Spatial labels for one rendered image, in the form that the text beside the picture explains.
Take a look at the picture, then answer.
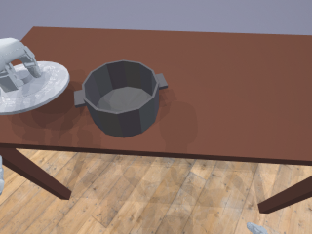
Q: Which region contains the knob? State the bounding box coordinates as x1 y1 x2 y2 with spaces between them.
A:
13 70 33 85

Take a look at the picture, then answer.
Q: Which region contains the left robot hand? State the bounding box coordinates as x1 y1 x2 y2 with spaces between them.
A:
0 37 41 93

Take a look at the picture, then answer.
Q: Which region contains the right robot hand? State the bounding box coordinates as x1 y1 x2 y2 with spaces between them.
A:
247 222 268 234

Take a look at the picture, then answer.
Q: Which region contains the lid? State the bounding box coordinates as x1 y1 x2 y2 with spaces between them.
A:
0 61 70 115

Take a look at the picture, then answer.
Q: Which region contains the pot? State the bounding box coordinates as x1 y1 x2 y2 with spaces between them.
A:
74 59 169 137

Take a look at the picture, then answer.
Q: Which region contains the table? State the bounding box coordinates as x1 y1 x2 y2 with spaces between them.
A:
0 26 312 214

